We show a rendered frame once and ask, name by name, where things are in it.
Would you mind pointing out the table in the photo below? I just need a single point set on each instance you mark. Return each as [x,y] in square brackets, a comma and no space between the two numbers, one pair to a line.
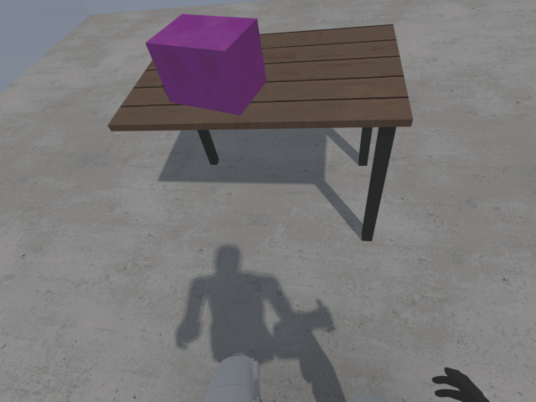
[326,78]

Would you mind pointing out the left robot thigh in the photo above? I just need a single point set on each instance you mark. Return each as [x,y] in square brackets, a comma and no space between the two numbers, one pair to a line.
[236,379]

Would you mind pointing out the carton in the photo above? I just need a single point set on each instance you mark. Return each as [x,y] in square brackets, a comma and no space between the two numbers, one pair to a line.
[210,62]

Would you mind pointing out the right robot hand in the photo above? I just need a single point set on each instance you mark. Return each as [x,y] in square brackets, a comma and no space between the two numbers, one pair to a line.
[468,391]

